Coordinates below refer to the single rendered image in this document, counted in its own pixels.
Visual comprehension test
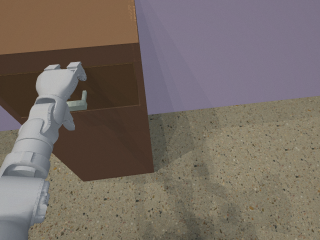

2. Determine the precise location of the cabinet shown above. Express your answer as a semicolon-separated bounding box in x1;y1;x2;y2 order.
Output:
0;0;154;182

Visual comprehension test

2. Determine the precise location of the drawer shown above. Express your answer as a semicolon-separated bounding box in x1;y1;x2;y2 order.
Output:
0;62;139;117

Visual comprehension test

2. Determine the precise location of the robot left forearm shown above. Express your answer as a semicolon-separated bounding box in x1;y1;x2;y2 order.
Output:
0;94;67;179

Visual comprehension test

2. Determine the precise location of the robot left upper arm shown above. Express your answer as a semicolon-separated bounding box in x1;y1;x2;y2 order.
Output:
0;175;50;240

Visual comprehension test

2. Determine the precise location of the handle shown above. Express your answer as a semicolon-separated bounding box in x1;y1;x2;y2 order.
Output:
66;90;88;112

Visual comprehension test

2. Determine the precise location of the left robot hand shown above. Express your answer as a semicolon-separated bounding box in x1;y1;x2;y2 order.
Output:
35;61;87;131

